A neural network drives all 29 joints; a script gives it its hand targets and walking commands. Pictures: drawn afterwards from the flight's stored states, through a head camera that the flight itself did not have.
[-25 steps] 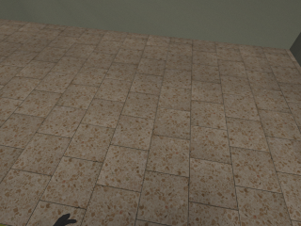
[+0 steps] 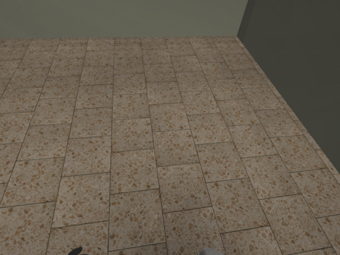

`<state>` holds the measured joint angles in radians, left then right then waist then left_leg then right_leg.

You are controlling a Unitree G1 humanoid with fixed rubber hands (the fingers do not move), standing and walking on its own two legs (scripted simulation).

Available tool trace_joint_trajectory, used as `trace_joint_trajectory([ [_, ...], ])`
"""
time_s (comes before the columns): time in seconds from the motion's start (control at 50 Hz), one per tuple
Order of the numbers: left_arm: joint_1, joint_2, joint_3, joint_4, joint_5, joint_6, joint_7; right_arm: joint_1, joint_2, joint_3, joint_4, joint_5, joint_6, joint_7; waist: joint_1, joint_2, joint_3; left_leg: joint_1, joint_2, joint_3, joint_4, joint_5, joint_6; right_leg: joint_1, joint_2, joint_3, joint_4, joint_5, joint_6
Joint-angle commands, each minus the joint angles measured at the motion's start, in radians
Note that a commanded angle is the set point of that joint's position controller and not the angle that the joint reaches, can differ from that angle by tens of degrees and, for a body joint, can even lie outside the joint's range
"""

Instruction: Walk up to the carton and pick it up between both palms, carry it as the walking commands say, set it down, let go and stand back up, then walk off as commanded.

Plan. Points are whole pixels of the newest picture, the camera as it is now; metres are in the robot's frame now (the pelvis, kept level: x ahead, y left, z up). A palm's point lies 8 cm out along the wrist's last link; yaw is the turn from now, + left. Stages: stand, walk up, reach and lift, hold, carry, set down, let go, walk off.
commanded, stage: walk off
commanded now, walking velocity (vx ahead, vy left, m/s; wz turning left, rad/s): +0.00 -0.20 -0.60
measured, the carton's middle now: out of the picture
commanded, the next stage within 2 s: stand in 0.44 s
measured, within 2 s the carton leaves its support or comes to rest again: neither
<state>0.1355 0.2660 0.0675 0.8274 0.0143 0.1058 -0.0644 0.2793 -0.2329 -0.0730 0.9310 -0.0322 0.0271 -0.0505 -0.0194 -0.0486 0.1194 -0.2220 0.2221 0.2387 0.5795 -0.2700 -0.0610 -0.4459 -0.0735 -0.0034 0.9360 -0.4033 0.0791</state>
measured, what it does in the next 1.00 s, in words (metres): steps to the right, turning right: right foot, then left foot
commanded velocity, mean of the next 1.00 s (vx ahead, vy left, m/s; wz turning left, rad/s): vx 0.00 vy -0.08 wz -0.25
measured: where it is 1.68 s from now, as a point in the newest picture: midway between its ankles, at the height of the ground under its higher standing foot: outside the picture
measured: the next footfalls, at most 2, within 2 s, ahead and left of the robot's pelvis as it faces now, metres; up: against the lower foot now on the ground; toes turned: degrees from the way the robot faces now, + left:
right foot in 0.08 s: +0.07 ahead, -0.20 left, +0.00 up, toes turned -9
left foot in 0.40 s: +0.04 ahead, -0.05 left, +0.00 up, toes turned -8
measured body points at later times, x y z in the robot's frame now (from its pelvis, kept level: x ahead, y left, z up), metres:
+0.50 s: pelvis -0.06 -0.12 -0.01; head -0.03 -0.09 +0.44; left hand +0.09 +0.09 -0.16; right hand -0.03 -0.40 -0.12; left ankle +0.00 -0.05 -0.73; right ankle -0.01 -0.21 -0.69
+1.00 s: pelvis -0.13 -0.19 +0.00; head -0.14 -0.18 +0.45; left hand +0.05 -0.02 -0.14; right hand -0.18 -0.44 -0.14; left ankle -0.06 -0.10 -0.73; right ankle -0.13 -0.33 -0.73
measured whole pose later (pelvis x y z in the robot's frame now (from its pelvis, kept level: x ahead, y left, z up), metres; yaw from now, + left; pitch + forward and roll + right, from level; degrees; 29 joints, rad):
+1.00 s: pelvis -0.13 -0.19 +0.00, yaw -21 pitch -5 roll -2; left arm 0.17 0.17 0.02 0.91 0.02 0.03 0.01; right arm 0.24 -0.20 -0.04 0.97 -0.01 0.04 0.00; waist -0.02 0.02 0.06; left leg -0.25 0.06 0.05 0.62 -0.27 0.01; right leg -0.23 0.03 -0.03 0.53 -0.21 -0.01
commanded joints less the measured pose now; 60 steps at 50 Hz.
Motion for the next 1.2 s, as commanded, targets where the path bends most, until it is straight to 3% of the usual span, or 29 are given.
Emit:
trace_joint_trajectory([
  [0.0,-0.034,0.016,0.002,-0.087,-0.007,-0.035,0.012,0.046,-0.295,-0.074,-0.029,0.010,-0.005,0.016,-0.038,0.371,-0.127,0.093,0.210,-0.110,-0.132,0.501,0.143,0.070,0.063,-0.187,-0.224,-0.065,-0.017],
  [0.02,0.032,0.025,0.000,-0.082,0.008,-0.030,0.008,0.013,-0.268,-0.072,-0.049,0.013,-0.003,0.015,0.003,0.348,-0.147,0.018,0.209,-0.102,-0.100,0.353,0.106,0.187,0.046,-0.157,-0.345,0.087,-0.034],
  [0.04,0.129,0.111,0.032,-0.042,0.013,-0.040,0.013,0.016,-0.223,-0.066,-0.049,0.009,-0.001,0.033,0.070,0.205,-0.216,-0.106,0.138,-0.063,0.062,0.140,0.055,0.352,0.043,-0.077,-0.435,0.191,-0.069],
  [0.06,0.229,0.207,0.051,0.006,0.028,-0.050,0.012,-0.008,-0.146,-0.049,-0.073,-0.004,0.004,0.031,0.109,-0.139,-0.194,-0.337,0.006,0.029,0.371,-0.249,-0.002,0.506,-0.146,0.139,-0.543,0.436,-0.123],
  [0.08,0.216,0.240,0.032,-0.012,0.017,-0.059,0.017,-0.098,-0.118,-0.041,-0.112,-0.008,0.035,0.022,0.107,-0.252,-0.178,-0.491,-0.100,-0.084,0.614,-0.477,-0.014,0.508,-0.275,0.320,-0.478,0.915,-0.230],
  [0.1,0.192,0.316,0.063,-0.036,0.016,-0.063,0.027,-0.139,-0.110,-0.040,-0.148,0.008,0.040,0.008,0.149,-0.240,-0.217,-0.416,-0.095,-0.147,0.652,-0.430,-0.002,0.341,-0.325,0.340,-0.571,0.711,-0.326],
  [0.14,0.084,0.216,0.036,-0.032,0.015,-0.057,0.043,-0.129,-0.172,-0.048,-0.128,0.018,0.039,0.008,0.080,-0.215,-0.183,-0.409,-0.084,-0.214,0.632,-0.270,0.019,0.277,-0.161,0.258,-0.629,0.237,-0.269],
  [0.18,0.007,0.165,0.018,-0.064,0.010,-0.046,0.056,-0.025,-0.139,-0.037,-0.079,0.008,0.036,0.000,0.019,-0.186,-0.176,-0.359,-0.067,-0.227,0.627,-0.206,0.016,0.249,-0.121,0.237,-0.577,0.390,-0.263],
  [0.28,0.006,0.108,0.011,-0.075,0.021,-0.052,0.050,-0.042,-0.144,-0.021,-0.086,0.023,0.029,-0.020,0.017,-0.089,-0.181,-0.223,-0.094,-0.218,0.371,-0.213,0.038,0.187,-0.150,0.347,-0.624,0.432,-0.318],
  [0.32,0.046,0.122,0.015,-0.057,0.024,-0.043,0.057,-0.047,-0.124,-0.012,-0.075,0.035,0.021,-0.037,0.043,-0.106,-0.173,-0.168,-0.123,-0.233,0.248,-0.229,0.061,0.185,-0.151,0.428,-0.648,0.323,-0.316],
  [0.38,-0.044,0.085,-0.008,-0.086,0.013,-0.033,0.041,0.103,-0.155,-0.014,-0.028,0.048,0.014,-0.035,-0.049,-0.032,-0.174,0.079,-0.137,-0.254,-0.096,-0.167,0.094,0.041,-0.042,0.391,-0.606,0.131,-0.255],
  [0.4,-0.022,0.063,-0.005,-0.083,0.002,-0.030,0.038,0.184,-0.242,-0.039,0.000,0.030,0.009,-0.039,-0.085,0.082,-0.191,0.294,0.004,-0.382,-0.389,-0.257,0.160,-0.155,0.107,0.230,-0.513,0.010,-0.084],
  [0.42,-0.033,0.095,0.017,-0.111,0.003,-0.029,0.034,0.119,-0.368,-0.082,-0.014,0.020,0.016,-0.034,-0.087,0.488,-0.127,0.195,0.392,-0.776,-0.521,-0.316,0.313,-0.323,0.237,0.014,0.009,-0.095,-0.032],
  [0.44,-0.059,0.199,0.045,-0.113,0.039,-0.026,0.032,-0.064,-0.344,-0.089,-0.080,-0.007,-0.005,-0.037,-0.032,0.392,-0.033,-0.042,0.435,-0.800,-0.487,-0.151,0.351,-0.250,0.091,0.169,0.312,-0.066,-0.064],
  [0.48,0.078,0.184,0.058,-0.034,0.033,-0.034,0.014,-0.205,-0.132,-0.010,-0.115,0.002,-0.002,-0.021,0.087,0.145,-0.021,-0.152,0.191,-0.422,-0.391,0.026,0.225,-0.080,0.127,0.132,0.334,0.042,-0.060],
  [0.54,0.100,0.062,0.024,-0.037,0.024,-0.024,0.011,-0.216,-0.117,-0.011,-0.114,0.009,-0.016,-0.005,0.079,0.272,-0.024,-0.096,0.073,-0.244,-0.345,-0.022,0.144,-0.054,0.086,0.074,0.180,0.087,-0.026],
  [0.6,0.031,0.055,0.016,-0.042,0.009,-0.020,0.016,-0.141,-0.123,-0.016,-0.107,-0.003,-0.004,0.008,-0.019,0.326,-0.080,-0.041,0.080,-0.265,-0.328,-0.098,0.174,0.045,0.092,-0.043,-0.071,-0.063,0.008],
  [0.64,-0.018,0.007,-0.005,-0.064,-0.005,-0.031,0.024,-0.082,-0.200,-0.036,-0.089,0.001,0.005,0.030,-0.065,0.353,-0.116,0.073,0.072,-0.251,-0.230,0.096,0.192,0.052,0.112,-0.107,-0.271,-0.156,0.019],
  [0.68,0.095,0.032,0.004,-0.026,0.018,-0.056,0.056,-0.017,-0.247,-0.047,-0.059,0.005,0.010,0.036,-0.002,0.309,-0.136,-0.020,0.072,-0.205,-0.078,0.282,0.143,0.279,0.117,-0.121,-0.530,0.098,-0.005],
  [0.7,0.137,0.073,0.007,0.006,0.014,-0.063,0.057,0.032,-0.199,-0.040,-0.055,0.008,0.005,0.052,-0.003,0.184,-0.197,-0.107,0.026,-0.158,0.032,0.200,0.097,0.399,0.069,-0.047,-0.559,0.208,-0.012],
  [0.72,0.201,0.203,0.040,0.005,0.005,-0.074,0.062,0.029,-0.113,-0.022,-0.093,-0.004,-0.003,0.063,0.014,-0.135,-0.209,-0.278,-0.107,-0.064,0.201,-0.095,0.018,0.443,-0.227,0.328,-0.660,0.355,-0.101],
  [0.74,0.141,0.214,0.022,-0.003,0.008,-0.084,0.063,-0.146,-0.065,-0.006,-0.148,0.011,0.011,0.055,0.062,-0.213,-0.190,-0.266,-0.118,-0.175,0.304,-0.345,0.027,0.322,-0.291,0.338,-0.646,0.526,-0.245],
  [0.78,0.075,0.209,0.031,-0.011,0.026,-0.087,0.065,-0.179,-0.075,0.004,-0.144,0.018,0.021,0.063,0.075,-0.194,-0.169,-0.206,-0.115,-0.231,0.343,-0.290,0.036,0.219,-0.228,0.245,-0.668,0.243,-0.263],
  [0.82,-0.011,0.133,-0.001,-0.015,0.023,-0.083,0.077,-0.065,-0.093,-0.001,-0.085,0.023,0.018,0.065,-0.006,-0.224,-0.103,-0.230,-0.111,-0.227,0.314,-0.212,0.040,0.227,-0.161,0.218,-0.684,0.219,-0.241],
  [0.88,-0.059,0.080,-0.016,-0.026,0.002,-0.090,0.085,-0.034,-0.122,0.001,-0.048,0.020,0.016,0.062,0.000,-0.203,-0.126,-0.108,-0.131,-0.220,0.123,-0.159,0.057,0.221,-0.143,0.208,-0.674,0.183,-0.232],
  [0.94,0.019,0.086,-0.010,0.016,0.000,-0.086,0.081,0.037,-0.044,0.015,0.007,0.026,-0.010,0.041,-0.016,-0.025,-0.124,0.100,-0.147,-0.209,-0.200,0.045,0.097,0.150,-0.137,0.202,-0.636,0.069,-0.185],
  [0.98,0.065,0.012,-0.026,0.046,-0.023,-0.072,0.075,-0.010,-0.118,0.007,0.004,0.010,-0.012,0.048,0.033,0.124,0.016,-0.108,-0.056,-0.364,-0.300,-0.120,0.096,0.164,0.000,0.122,-0.606,0.029,-0.114],
  [1.06,0.095,0.037,-0.022,0.090,0.001,-0.082,0.048,-0.069,-0.103,0.007,0.002,0.011,-0.022,0.062,0.035,0.195,-0.062,-0.136,-0.079,-0.335,-0.397,-0.252,0.049,0.311,0.013,0.076,-0.564,0.078,-0.104],
  [1.18,0.112,0.014,-0.021,0.141,-0.002,-0.098,0.085,0.011,-0.080,-0.002,0.046,0.023,-0.025,0.040,0.009,0.058,-0.026,-0.107,-0.113,-0.330,-0.337,-0.223,0.062,0.179,-0.009,0.123,-0.654,-0.041,-0.119],
])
